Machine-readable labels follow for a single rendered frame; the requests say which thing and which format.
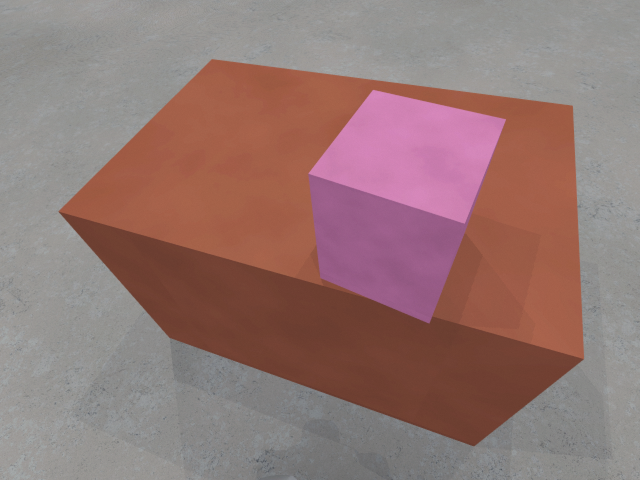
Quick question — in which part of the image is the carton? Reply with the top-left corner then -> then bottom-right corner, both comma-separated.
308,90 -> 506,323

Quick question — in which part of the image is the pedestal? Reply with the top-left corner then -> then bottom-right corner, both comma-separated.
58,59 -> 584,446

